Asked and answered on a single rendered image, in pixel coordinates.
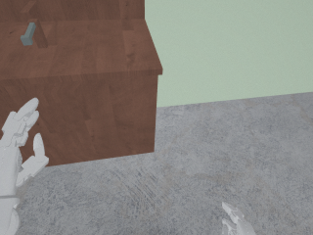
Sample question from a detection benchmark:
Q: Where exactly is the left robot forearm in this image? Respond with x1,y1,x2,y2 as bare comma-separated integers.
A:
0,195,21,235

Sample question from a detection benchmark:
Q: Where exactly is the tap lever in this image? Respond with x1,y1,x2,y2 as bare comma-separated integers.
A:
21,23,36,46

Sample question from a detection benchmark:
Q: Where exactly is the counter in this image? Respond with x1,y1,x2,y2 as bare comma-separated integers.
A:
0,0,163,167

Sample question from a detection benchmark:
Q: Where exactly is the left robot hand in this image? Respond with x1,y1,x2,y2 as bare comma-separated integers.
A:
0,97,49,196

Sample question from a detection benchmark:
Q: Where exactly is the right robot hand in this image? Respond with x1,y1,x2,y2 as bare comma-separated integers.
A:
220,202,256,235

